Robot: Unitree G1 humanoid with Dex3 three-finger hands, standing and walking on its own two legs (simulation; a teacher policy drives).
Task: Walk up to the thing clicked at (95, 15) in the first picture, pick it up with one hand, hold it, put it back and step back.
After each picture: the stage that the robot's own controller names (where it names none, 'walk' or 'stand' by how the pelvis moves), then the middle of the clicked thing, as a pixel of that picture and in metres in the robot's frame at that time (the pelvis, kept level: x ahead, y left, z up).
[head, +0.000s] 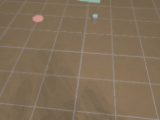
stand; (94, 19) +1.82 -0.13 -0.72
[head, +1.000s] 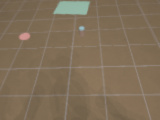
walk; (81, 31) +1.69 +0.18 -0.70
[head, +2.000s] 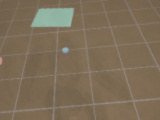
walk; (66, 53) +1.17 +0.29 -0.72
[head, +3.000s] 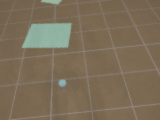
walk; (63, 85) +0.76 +0.26 -0.72
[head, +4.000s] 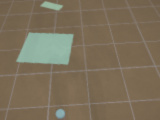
walk; (61, 115) +0.46 +0.23 -0.71
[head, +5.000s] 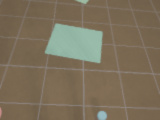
walk; (100, 117) +0.42 -0.20 -0.67
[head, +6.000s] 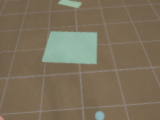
stand; (99, 118) +0.44 -0.06 -0.69
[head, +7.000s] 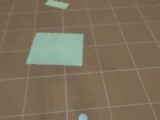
stand; out of the picture +0.42 +0.01 -0.68
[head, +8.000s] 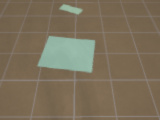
stand; out of the picture +0.39 -0.03 -0.71
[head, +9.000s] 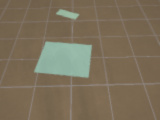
stand; out of the picture +0.37 +0.00 -0.73
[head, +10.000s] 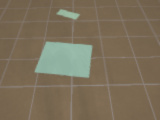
stand; out of the picture +0.37 +0.00 -0.73
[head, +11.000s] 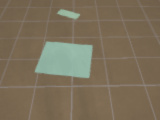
stand; out of the picture +0.35 -0.01 -0.73
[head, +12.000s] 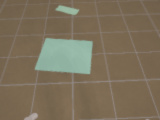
go down; out of the picture +0.36 -0.02 -0.71
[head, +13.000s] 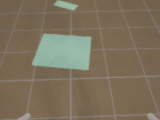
go down; out of the picture +0.37 -0.02 -0.67
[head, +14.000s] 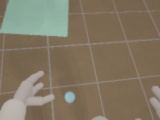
rest palm; (69, 98) +0.41 -0.01 -0.58
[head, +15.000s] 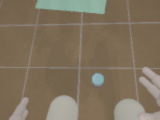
go down; (97, 81) +0.45 -0.01 -0.43
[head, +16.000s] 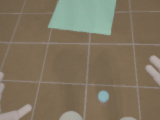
go down; (103, 98) +0.42 -0.01 -0.52
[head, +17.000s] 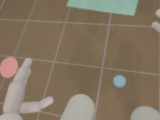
go down; (119, 83) +0.45 -0.02 -0.45
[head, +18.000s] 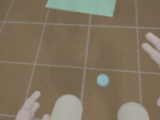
go down; (102, 82) +0.46 -0.01 -0.44
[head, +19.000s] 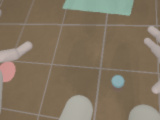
go down; (117, 83) +0.45 -0.03 -0.44
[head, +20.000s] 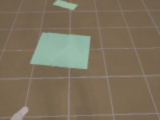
stand; out of the picture +0.38 +0.00 -0.64
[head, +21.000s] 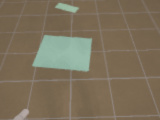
stand; out of the picture +0.38 +0.01 -0.65
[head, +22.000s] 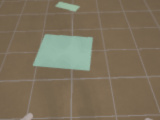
go down; out of the picture +0.38 +0.01 -0.65
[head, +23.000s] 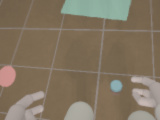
close; (115, 87) +0.43 -0.02 -0.49
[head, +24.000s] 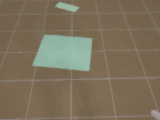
rest palm; out of the picture +0.38 -0.02 -0.65
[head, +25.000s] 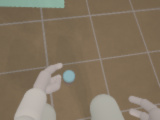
rest palm; (68, 78) +0.44 -0.01 -0.46
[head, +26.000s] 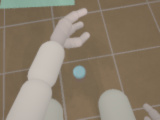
go down; (79, 74) +0.46 -0.02 -0.41
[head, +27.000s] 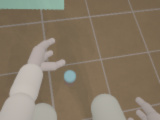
go down; (69, 78) +0.45 -0.02 -0.44
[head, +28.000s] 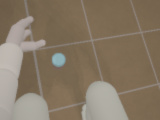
go down; (58, 62) +0.46 +0.00 -0.40
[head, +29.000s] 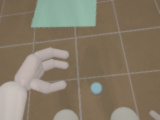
go down; (96, 90) +0.44 -0.01 -0.50
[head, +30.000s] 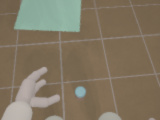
lift; (80, 93) +0.43 -0.01 -0.54
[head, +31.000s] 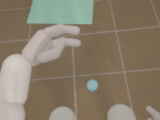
rest palm; (92, 87) +0.45 -0.02 -0.49
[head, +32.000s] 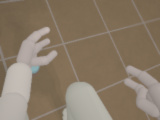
go down; (32, 68) +0.47 +0.01 -0.40
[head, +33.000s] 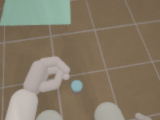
hold; (76, 88) +0.45 -0.02 -0.47
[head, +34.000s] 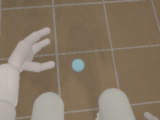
go down; (77, 67) +0.45 +0.00 -0.44
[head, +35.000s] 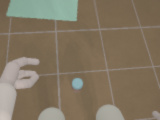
lift; (77, 85) +0.44 -0.01 -0.51
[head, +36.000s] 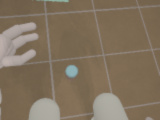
go down; (71, 73) +0.45 +0.00 -0.45
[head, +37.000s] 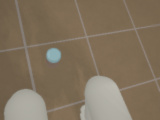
go down; (53, 58) +0.49 +0.02 -0.33
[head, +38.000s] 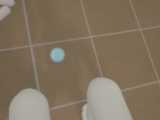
hold; (56, 57) +0.48 +0.02 -0.35
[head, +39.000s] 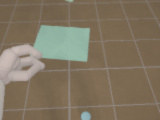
hold; (85, 118) +0.41 -0.01 -0.64
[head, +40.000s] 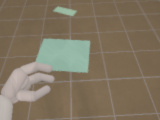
go down; out of the picture +0.40 -0.01 -0.68
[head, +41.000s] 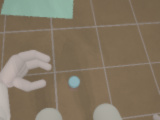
go down; (73, 83) +0.44 +0.00 -0.51
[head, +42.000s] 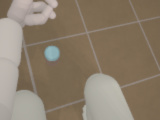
lower; (52, 56) +0.49 +0.02 -0.31
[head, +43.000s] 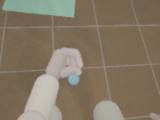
hold; (73, 81) +0.47 -0.01 -0.47
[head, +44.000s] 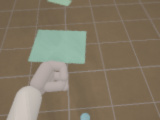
crouch; out of the picture +0.41 -0.01 -0.66
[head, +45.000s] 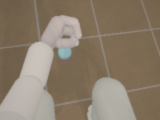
lower; (64, 55) +0.50 +0.00 -0.35
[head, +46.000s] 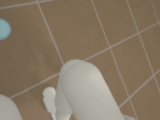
lower; out of the picture +0.50 +0.08 -0.29
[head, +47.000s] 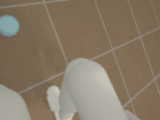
hold; (5, 30) +0.50 +0.07 -0.28
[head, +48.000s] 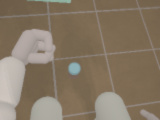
hold; (73, 71) +0.48 +0.00 -0.43
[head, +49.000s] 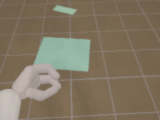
crouch; out of the picture +0.41 -0.03 -0.68
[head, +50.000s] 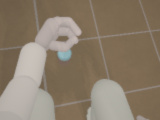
crouch; (64, 56) +0.50 +0.00 -0.36
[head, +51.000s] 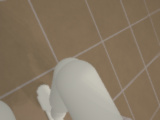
rest; out of the picture +0.51 +0.08 -0.29
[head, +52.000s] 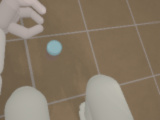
hold; (53, 51) +0.50 +0.03 -0.32
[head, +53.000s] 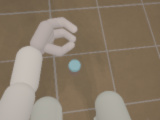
crouch; (74, 68) +0.48 -0.01 -0.44
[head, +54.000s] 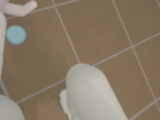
stand; (16, 38) +0.50 +0.06 -0.30
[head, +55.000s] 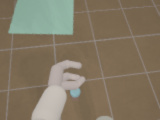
hold; (75, 94) +0.46 +0.00 -0.56
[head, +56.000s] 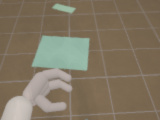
crouch; out of the picture +0.40 -0.02 -0.68
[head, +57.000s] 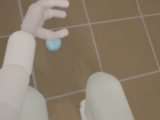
open; (53, 46) +0.51 +0.01 -0.33
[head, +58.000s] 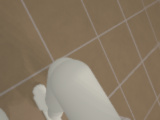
rest; out of the picture +0.51 +0.09 -0.29
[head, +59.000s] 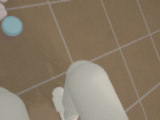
crouch; (10, 30) +0.52 +0.07 -0.28
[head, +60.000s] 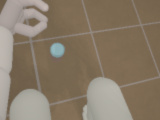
hold; (57, 53) +0.51 +0.02 -0.35
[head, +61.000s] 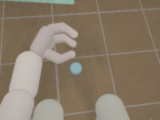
hold; (75, 70) +0.49 -0.01 -0.45
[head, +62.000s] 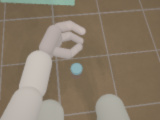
hold; (76, 71) +0.49 -0.01 -0.45
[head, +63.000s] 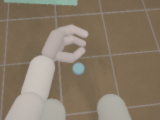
hold; (78, 71) +0.49 -0.01 -0.45
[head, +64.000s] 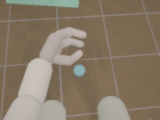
crouch; (79, 73) +0.49 -0.01 -0.46
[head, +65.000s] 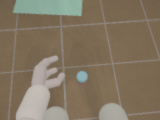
withdraw; (81, 78) +0.48 -0.01 -0.50
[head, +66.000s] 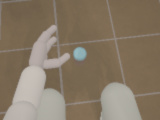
walk; (79, 56) +0.51 -0.01 -0.37
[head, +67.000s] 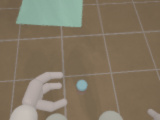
stand; (81, 87) +0.47 -0.01 -0.53
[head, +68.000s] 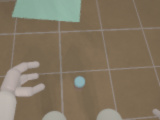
rise; (79, 84) +0.47 -0.01 -0.53
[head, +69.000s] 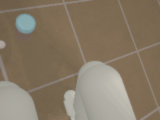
withdraw; (24, 28) +0.53 +0.06 -0.25
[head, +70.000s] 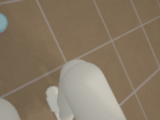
lower; out of the picture +0.53 +0.09 -0.27
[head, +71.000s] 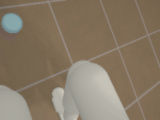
stand; (10, 27) +0.53 +0.08 -0.28
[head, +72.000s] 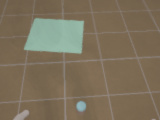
stand; (81, 108) +0.46 -0.01 -0.63
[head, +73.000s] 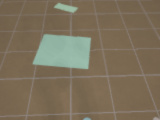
stand; out of the picture +0.42 -0.03 -0.66
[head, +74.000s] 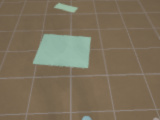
stand; out of the picture +0.44 -0.03 -0.65
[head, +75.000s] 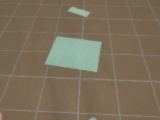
stand; out of the picture +0.45 -0.05 -0.72
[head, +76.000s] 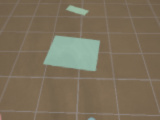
stand; out of the picture +0.43 -0.03 -0.72
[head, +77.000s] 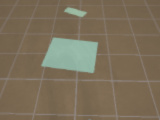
walk; out of the picture +0.43 -0.02 -0.73
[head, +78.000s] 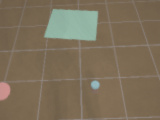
walk; (94, 87) +0.61 -0.04 -0.71
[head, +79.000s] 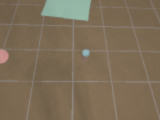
walk; (85, 55) +0.93 -0.04 -0.70
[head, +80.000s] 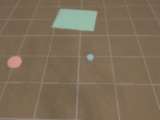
stand; (90, 60) +1.06 -0.01 -0.70
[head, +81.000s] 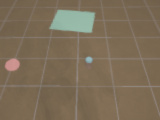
stand; (88, 62) +1.04 -0.03 -0.73
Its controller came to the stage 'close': yes
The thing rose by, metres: 0.00
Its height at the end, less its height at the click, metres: +0.00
